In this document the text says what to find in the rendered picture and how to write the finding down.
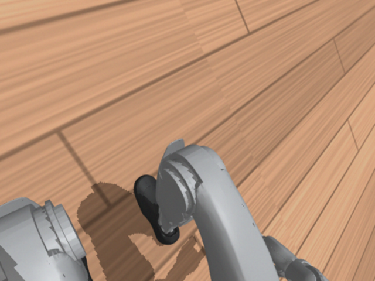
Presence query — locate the right robot hand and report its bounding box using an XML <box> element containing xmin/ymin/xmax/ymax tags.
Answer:
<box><xmin>261</xmin><ymin>233</ymin><xmax>298</xmax><ymax>278</ymax></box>

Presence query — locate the right robot foot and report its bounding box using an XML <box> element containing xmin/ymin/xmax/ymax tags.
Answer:
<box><xmin>134</xmin><ymin>174</ymin><xmax>180</xmax><ymax>245</ymax></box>

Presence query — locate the left robot foot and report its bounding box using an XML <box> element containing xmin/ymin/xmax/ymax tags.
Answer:
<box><xmin>81</xmin><ymin>256</ymin><xmax>93</xmax><ymax>281</ymax></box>

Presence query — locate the right robot arm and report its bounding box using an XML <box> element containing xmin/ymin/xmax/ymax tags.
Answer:
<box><xmin>285</xmin><ymin>259</ymin><xmax>328</xmax><ymax>281</ymax></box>

